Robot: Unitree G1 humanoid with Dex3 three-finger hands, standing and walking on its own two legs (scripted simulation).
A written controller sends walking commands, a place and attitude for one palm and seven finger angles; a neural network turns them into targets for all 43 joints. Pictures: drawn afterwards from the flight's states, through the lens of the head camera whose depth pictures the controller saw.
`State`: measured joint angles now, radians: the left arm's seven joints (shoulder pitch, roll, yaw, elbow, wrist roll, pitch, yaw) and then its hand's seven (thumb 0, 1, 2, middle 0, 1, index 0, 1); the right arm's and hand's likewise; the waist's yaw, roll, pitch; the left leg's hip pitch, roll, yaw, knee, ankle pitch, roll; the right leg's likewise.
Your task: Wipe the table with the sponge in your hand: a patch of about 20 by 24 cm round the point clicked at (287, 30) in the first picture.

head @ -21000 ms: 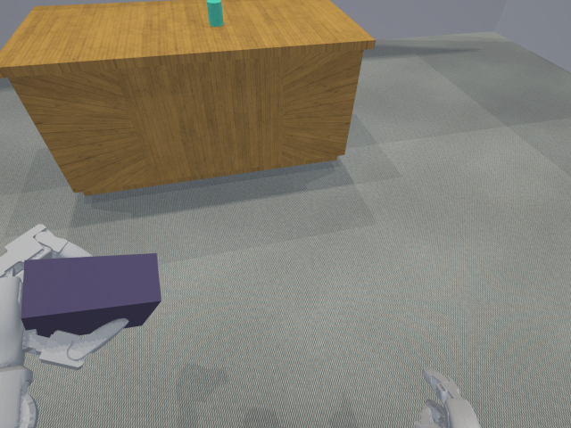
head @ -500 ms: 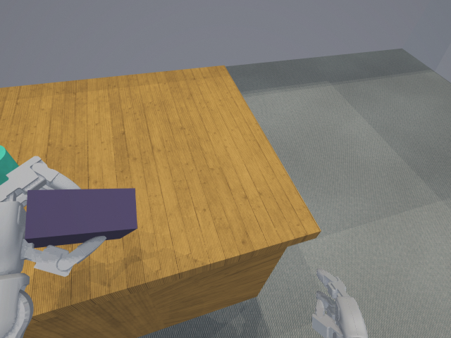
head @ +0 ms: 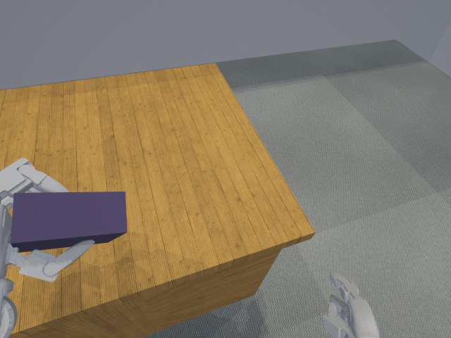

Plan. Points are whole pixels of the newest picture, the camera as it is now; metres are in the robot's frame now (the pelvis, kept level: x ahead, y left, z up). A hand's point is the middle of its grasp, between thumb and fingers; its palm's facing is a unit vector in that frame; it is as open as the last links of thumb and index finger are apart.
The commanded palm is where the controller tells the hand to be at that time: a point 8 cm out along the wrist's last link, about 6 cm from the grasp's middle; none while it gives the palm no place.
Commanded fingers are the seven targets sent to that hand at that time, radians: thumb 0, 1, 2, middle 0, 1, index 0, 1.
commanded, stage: look again from close up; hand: left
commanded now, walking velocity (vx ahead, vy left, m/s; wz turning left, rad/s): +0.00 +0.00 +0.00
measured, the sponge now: (85, 221) +0.23 +0.21 +0.14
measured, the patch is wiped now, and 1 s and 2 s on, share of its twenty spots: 0.00 0.00 0.00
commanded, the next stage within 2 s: turn the palm down, sponge in hand in 0.10 s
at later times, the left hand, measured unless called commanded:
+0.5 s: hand (66, 232) +0.22 +0.23 +0.14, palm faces +0.26 -0.74 -0.62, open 9.5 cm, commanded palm +0.17 +0.27 +0.18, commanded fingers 0.00 0.10 1.30 -1.20 -1.60 -1.20 -1.60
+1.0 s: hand (79, 229) +0.21 +0.21 +0.15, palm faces +0.23 -0.50 -0.83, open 9.5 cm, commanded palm +0.18 +0.25 +0.18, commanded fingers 0.00 0.10 1.30 -1.20 -1.60 -1.20 -1.60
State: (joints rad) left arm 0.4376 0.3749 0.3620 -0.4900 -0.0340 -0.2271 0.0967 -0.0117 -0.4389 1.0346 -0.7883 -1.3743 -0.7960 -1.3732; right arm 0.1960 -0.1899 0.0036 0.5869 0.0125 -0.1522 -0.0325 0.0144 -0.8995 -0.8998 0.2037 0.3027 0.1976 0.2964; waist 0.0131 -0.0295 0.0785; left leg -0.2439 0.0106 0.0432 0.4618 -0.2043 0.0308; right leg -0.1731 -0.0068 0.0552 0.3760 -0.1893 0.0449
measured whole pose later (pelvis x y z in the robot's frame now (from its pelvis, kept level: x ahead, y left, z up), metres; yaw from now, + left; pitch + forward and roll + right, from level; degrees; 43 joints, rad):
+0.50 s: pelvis +0.00 -0.02 -0.01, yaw +2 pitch -2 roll +1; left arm 0.32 0.45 0.30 -0.39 0.10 0.08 -0.03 -0.01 -0.44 1.04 -0.78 -1.38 -0.79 -1.38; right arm 0.15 -0.25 0.03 0.59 -0.01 -0.13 -0.03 0.01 -0.90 -0.90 0.21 0.30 0.20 0.30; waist 0.04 0.05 0.04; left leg -0.27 -0.01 0.02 0.52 -0.23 0.01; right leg -0.24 -0.02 0.03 0.56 -0.29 0.02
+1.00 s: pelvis +0.01 -0.06 -0.01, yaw +3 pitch +0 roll +1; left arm 0.36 0.59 0.33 -0.40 0.24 -0.05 -0.05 -0.01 -0.44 1.04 -0.79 -1.37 -0.80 -1.37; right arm 0.19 -0.26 -0.02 0.60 0.00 -0.10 -0.10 0.01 -0.90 -0.90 0.20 0.30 0.20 0.30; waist 0.08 0.07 0.01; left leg -0.31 0.04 -0.03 0.59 -0.27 -0.04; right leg -0.27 0.03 -0.02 0.62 -0.34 -0.04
